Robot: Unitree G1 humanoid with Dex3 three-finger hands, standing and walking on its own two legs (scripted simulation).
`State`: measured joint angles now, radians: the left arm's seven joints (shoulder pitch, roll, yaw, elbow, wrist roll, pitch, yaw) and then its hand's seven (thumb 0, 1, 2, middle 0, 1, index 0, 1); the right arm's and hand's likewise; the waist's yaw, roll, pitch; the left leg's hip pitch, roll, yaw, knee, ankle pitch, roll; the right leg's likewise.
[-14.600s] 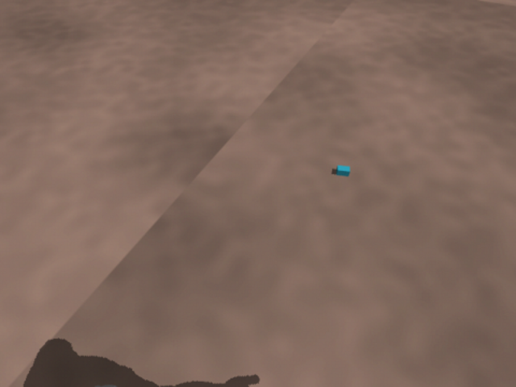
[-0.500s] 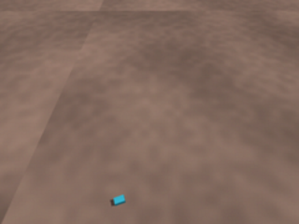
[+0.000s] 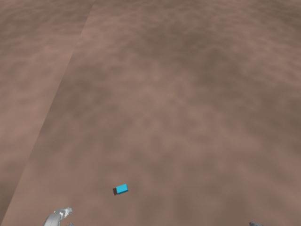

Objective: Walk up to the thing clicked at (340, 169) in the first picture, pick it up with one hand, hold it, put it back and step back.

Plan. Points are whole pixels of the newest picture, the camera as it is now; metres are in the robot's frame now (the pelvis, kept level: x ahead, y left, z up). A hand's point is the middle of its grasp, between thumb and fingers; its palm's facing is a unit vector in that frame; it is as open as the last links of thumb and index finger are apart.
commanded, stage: rise first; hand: left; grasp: from above
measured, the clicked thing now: (122, 189) +0.38 +0.22 -0.76
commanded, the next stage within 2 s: none
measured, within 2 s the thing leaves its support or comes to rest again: neither
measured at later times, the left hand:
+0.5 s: hand out of the picture +0.13 +0.27 -0.23, palm faces -0.16 -0.87 -0.47, open 12.1 cm
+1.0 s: hand (86, 219) +0.17 +0.29 -0.38, palm faces -0.39 -0.53 -0.75, open 11.8 cm
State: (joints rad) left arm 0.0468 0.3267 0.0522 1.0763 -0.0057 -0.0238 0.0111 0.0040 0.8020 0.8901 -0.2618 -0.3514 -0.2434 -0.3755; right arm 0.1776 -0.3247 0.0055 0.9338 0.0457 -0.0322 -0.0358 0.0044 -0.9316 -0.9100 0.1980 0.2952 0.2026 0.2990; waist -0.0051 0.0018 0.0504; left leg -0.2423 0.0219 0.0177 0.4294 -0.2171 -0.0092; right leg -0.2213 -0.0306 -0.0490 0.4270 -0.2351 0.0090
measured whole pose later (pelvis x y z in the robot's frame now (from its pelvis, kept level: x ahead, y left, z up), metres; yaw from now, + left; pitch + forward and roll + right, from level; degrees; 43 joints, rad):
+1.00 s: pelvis -0.05 +0.00 -0.23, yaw -1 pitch +31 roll -2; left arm -0.06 0.39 0.11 0.69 0.65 0.02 0.20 -0.01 -0.17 0.65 -0.46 -0.72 -0.46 -0.72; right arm 0.07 -0.28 -0.05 0.62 -0.01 -0.21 0.02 0.01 -0.92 -0.91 0.20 0.30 0.20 0.30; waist -0.01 -0.01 -0.20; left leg -1.60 0.04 -0.02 1.71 -0.66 -0.01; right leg -1.56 -0.04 -0.03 1.69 -0.68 0.00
